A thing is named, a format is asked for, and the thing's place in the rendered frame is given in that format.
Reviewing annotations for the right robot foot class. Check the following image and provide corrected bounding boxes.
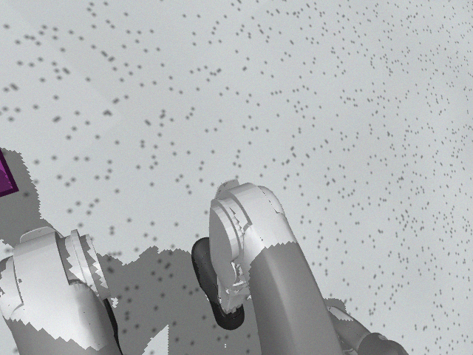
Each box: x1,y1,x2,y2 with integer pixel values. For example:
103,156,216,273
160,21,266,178
191,237,245,330

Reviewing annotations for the right robot hand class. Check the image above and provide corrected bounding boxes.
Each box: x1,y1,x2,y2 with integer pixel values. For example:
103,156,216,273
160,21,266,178
327,306,371,355

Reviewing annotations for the left robot foot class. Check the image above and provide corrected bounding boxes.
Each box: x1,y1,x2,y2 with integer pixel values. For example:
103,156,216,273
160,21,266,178
103,298,123,355

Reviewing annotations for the right robot arm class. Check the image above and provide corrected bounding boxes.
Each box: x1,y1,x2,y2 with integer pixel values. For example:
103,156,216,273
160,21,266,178
358,333,409,355

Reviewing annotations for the small box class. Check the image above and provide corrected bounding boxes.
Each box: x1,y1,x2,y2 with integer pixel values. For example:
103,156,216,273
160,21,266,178
0,149,19,197

